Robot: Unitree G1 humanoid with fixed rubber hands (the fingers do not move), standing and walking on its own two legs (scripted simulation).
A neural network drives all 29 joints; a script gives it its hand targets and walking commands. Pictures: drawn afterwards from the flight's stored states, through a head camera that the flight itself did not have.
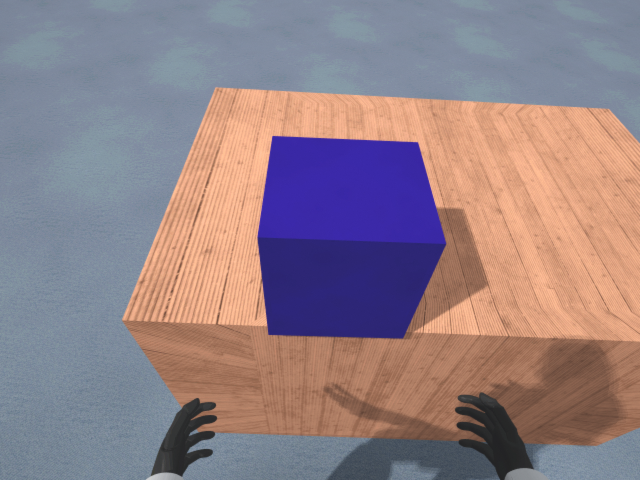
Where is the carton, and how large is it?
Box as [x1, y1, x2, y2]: [257, 136, 445, 338]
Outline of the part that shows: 272,136 257,236 268,334 402,338 445,245 444,237 417,142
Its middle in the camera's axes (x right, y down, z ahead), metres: +0.03 +0.00 +0.61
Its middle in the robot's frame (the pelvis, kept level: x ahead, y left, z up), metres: +0.44 +0.02 +0.01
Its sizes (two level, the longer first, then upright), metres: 0.222 0.204 0.242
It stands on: a pedestal, 0.66 m high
